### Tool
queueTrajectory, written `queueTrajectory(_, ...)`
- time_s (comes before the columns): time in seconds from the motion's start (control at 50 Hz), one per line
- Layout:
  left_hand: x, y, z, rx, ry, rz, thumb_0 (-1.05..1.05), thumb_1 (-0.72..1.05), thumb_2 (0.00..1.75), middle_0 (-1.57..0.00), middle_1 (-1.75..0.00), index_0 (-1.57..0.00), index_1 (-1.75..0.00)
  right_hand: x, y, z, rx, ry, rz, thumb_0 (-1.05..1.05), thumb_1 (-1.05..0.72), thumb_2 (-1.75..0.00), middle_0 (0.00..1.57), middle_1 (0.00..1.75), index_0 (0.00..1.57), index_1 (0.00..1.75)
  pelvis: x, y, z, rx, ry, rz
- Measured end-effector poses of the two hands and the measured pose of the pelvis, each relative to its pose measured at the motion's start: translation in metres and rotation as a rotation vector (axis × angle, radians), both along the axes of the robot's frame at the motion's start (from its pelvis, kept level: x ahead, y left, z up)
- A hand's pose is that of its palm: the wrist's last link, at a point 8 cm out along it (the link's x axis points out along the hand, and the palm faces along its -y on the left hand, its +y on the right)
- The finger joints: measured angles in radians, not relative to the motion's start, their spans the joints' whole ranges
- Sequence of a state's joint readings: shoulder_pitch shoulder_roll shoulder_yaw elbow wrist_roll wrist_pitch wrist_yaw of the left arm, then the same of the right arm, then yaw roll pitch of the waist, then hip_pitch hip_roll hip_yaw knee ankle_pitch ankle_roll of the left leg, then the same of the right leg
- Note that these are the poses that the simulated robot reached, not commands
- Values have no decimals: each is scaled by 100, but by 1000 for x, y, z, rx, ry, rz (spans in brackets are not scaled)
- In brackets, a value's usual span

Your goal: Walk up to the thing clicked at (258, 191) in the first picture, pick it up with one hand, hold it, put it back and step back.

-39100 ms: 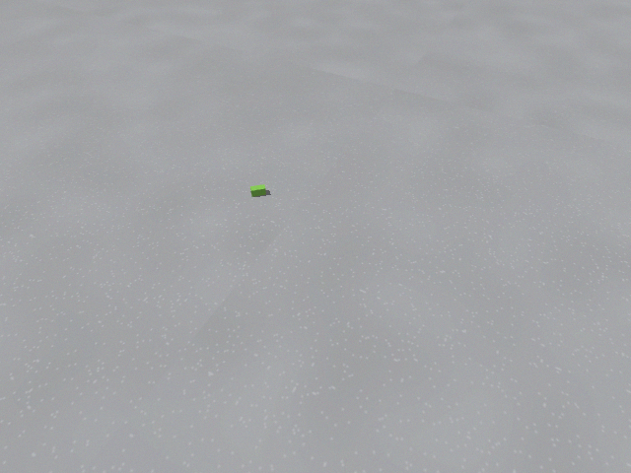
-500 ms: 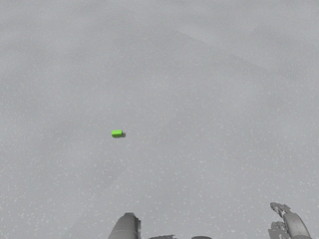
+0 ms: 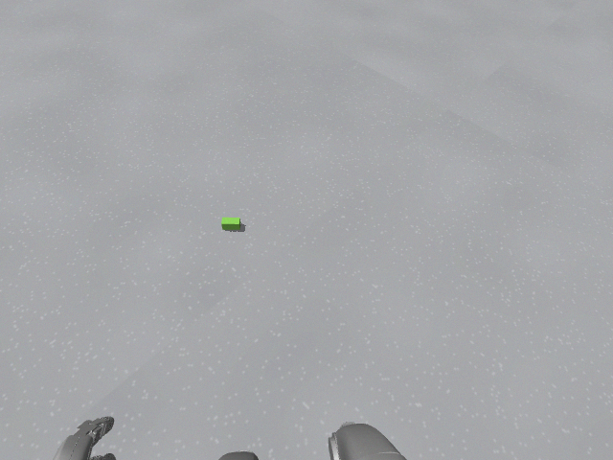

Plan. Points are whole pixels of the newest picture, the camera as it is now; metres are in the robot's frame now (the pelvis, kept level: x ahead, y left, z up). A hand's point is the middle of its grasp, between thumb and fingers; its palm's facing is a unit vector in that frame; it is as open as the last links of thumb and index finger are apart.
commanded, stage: step back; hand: left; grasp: from above
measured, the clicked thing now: (231, 223) +0.98 +0.27 -0.74
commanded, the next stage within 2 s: stand in 1.26 s
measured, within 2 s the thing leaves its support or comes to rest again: neither
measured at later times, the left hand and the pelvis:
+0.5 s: hand out of the picture -0.05 +0.28 -0.13, palm faces +0.03 -0.90 -0.44, open 7.4 cm; pelvis -0.09 -0.01 +0.00, yaw +1 degrees
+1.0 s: hand out of the picture +0.05 +0.23 -0.14, palm faces +0.04 -0.93 -0.36, open 7.4 cm; pelvis -0.05 -0.02 +0.00, yaw +2 degrees
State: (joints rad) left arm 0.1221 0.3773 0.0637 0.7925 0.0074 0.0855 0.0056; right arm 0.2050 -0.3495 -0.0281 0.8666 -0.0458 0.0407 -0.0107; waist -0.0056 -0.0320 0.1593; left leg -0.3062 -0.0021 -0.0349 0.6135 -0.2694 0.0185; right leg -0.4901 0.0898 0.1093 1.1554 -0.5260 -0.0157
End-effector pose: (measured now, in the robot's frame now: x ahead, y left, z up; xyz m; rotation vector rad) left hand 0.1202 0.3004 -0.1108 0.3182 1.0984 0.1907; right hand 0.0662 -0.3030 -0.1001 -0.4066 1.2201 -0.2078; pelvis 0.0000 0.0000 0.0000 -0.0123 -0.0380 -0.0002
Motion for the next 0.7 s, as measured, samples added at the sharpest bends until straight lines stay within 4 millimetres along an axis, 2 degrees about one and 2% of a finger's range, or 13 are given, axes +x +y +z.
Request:
queueTrajectory(0.08,-41,-6,-2,8,26,-2,1,90,90,-20,-30,-21,-30,-2,-14,7,-11,-83,11,1,-90,-89,21,30,21,30,-27,-9,-1,-1,11,-25)
queueTrajectory(0.16,-84,-14,-8,45,61,-26,1,90,90,-20,-30,-21,-30,-9,-33,-1,3,-167,7,1,-90,-89,21,30,21,30,-56,-22,-12,13,2,-68)
queueTrajectory(0.2,-109,-21,-6,54,83,-15,1,90,90,-20,-30,-21,-30,-20,-40,-7,14,-176,-8,0,-90,-89,20,30,21,30,-69,-26,-12,-39,-30,-50)
queueTrajectory(0.26,-143,-25,4,63,105,6,1,90,90,-20,-30,-21,-30,-44,-42,-10,45,-142,-33,0,-90,-89,20,30,21,30,-77,-31,-6,-1,-22,-70)
queueTrajectory(0.34,-168,-19,17,86,131,35,1,90,90,-20,-30,-21,-30,-79,-44,-15,69,-85,-60,0,-90,-89,20,30,21,30,-85,-29,1,21,-9,-65)
queueTrajectory(0.42,-175,-4,23,102,109,53,1,90,90,-20,-30,-21,-30,-112,-39,-23,69,26,-48,1,-90,-89,20,30,21,30,-90,-22,1,12,8,-22)
queueTrajectory(0.48,-176,12,20,102,91,76,1,90,90,-20,-30,-21,-30,-125,-28,-24,64,94,-25,1,-91,-89,20,30,20,30,-92,-14,-1,9,15,17)
queueTrajectory(0.52,-175,22,16,101,98,79,1,90,90,-20,-30,-21,-30,-128,-18,-21,63,100,-27,1,-91,-89,20,30,21,30,-92,-8,-1,40,2,11)
queueTrajectory(0.58,-171,27,12,86,125,75,1,90,90,-20,-30,-21,-30,-126,-7,-14,70,53,-41,1,-90,-89,20,30,21,30,-88,-3,2,34,3,5)
queueTrajectory(0.7,-135,18,12,51,78,28,1,90,90,-20,-30,-20,-30,-119,-9,-1,56,8,-61,1,-90,-89,21,30,21,30,-78,-8,7,21,-4,3)
